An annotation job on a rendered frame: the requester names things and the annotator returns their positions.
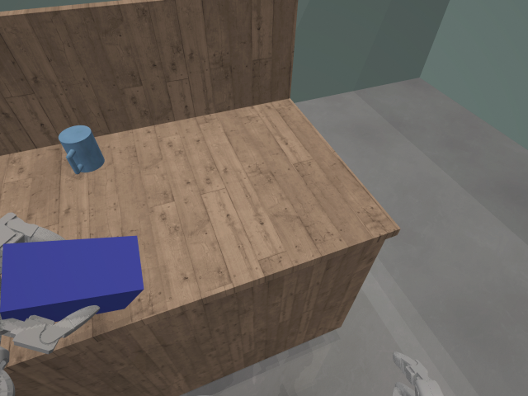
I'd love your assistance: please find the robot left hand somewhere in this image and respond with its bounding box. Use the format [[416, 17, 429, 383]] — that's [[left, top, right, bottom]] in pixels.
[[0, 213, 100, 354]]

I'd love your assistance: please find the sponge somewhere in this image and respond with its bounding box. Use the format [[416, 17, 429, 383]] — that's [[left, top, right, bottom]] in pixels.
[[0, 236, 144, 322]]

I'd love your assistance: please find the table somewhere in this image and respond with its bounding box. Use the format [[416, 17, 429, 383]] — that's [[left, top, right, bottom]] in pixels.
[[0, 0, 401, 396]]

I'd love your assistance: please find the robot right hand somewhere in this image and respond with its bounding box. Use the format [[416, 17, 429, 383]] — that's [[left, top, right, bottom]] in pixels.
[[392, 352, 445, 396]]

